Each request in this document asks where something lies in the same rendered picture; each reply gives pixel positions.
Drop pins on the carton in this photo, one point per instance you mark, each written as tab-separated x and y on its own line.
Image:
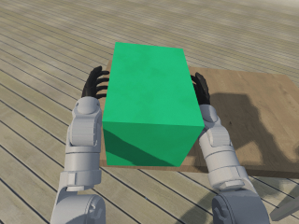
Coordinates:
151	115

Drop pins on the left robot hand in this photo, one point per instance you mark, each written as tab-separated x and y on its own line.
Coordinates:
90	88

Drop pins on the left robot forearm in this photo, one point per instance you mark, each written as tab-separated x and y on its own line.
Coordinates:
82	149

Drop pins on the left robot upper arm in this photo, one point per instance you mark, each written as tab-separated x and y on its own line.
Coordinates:
80	209

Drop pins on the table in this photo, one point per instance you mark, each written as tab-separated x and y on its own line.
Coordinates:
260	112

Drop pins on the right robot upper arm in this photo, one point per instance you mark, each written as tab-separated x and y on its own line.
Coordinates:
238	207

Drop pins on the right robot hand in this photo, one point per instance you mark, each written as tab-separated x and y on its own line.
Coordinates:
201	89

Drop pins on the right robot forearm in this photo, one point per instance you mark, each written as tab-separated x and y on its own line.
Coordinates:
224	170

